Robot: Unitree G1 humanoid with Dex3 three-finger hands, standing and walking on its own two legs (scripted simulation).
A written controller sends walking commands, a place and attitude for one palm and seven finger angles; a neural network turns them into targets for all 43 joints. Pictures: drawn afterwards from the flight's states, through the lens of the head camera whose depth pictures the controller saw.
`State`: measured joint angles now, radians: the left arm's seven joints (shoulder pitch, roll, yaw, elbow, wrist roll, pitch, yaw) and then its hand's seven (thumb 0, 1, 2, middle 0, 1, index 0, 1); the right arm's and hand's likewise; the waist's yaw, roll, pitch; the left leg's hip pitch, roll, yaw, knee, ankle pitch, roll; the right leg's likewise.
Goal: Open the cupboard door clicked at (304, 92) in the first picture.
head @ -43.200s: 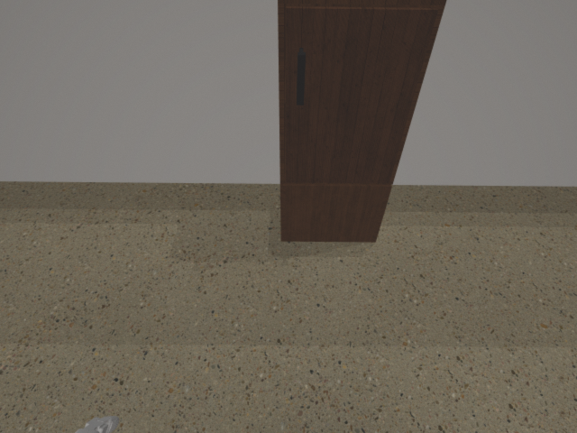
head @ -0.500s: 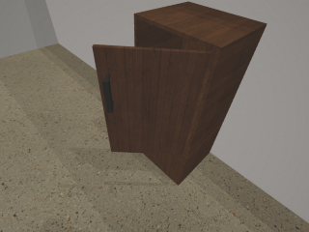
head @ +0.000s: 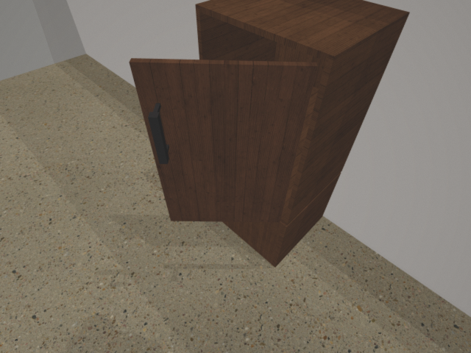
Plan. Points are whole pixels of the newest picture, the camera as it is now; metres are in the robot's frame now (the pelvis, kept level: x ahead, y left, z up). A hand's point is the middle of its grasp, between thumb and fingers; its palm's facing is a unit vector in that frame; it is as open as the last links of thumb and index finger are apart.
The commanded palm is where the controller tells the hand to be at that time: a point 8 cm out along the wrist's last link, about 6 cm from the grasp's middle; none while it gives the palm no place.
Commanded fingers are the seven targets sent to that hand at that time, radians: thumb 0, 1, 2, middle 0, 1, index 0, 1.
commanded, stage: come to a stop and stand still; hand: left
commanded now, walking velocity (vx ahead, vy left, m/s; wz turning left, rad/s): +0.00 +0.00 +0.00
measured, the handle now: (160, 134) +0.58 +0.22 +0.03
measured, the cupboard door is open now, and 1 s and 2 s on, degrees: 44 44 44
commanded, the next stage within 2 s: look again from close up in 0.54 s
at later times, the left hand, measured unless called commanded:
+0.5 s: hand out of the picture +0.04 +0.16 -0.17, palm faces -0.01 -0.97 -0.25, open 7.4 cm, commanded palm none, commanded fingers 0.00 0.90 0.90 -0.20 -0.30 -0.20 -0.30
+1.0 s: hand out of the picture +0.00 +0.15 -0.18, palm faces +0.01 -0.98 -0.19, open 7.4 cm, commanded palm none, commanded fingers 0.00 0.90 0.90 -0.20 -0.30 -0.20 -0.30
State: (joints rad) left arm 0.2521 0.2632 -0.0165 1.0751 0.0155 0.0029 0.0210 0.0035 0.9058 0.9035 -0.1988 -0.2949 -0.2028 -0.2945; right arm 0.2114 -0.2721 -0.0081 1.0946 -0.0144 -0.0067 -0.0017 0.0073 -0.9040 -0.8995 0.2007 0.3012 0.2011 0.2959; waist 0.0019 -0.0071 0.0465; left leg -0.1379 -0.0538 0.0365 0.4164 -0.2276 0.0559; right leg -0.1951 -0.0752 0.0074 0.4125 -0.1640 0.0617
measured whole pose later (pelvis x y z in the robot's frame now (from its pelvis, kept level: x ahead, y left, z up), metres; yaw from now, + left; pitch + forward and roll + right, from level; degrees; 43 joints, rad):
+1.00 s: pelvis +0.00 -0.02 +0.00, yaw -1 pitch -3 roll +0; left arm 0.30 0.16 -0.01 1.11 0.01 -0.01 0.04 0.00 0.91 0.90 -0.20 -0.29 -0.20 -0.29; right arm 0.27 -0.15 0.00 1.15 -0.01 0.00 -0.02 0.00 -0.91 -0.90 0.20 0.30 0.20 0.30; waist 0.00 -0.01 0.03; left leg -0.15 -0.01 0.03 0.42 -0.22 0.02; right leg -0.21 -0.03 0.00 0.40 -0.15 0.03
